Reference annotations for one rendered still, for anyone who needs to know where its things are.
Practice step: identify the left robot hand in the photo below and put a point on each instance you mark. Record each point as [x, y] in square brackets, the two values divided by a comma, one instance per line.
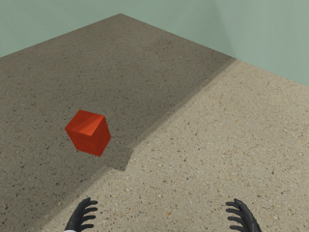
[77, 218]

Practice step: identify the carton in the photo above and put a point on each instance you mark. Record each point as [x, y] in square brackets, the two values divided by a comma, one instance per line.
[88, 132]

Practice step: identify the right robot hand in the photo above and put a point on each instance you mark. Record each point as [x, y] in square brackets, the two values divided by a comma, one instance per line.
[246, 219]

